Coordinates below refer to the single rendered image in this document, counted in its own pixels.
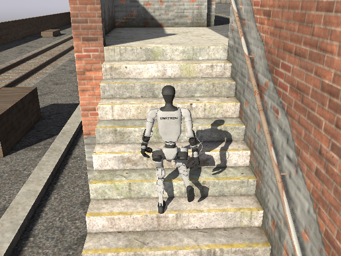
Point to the left robot forearm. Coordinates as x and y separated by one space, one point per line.
145 141

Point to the left robot shin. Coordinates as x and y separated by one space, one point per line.
160 188

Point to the robot right upper arm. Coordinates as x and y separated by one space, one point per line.
188 122

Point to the right robot hand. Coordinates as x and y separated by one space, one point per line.
195 164

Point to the right robot forearm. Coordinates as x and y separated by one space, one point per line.
193 145

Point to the left robot hand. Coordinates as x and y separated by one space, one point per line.
148 149

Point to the robot head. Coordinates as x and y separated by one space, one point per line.
168 93

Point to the robot left upper arm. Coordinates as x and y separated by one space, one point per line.
150 121

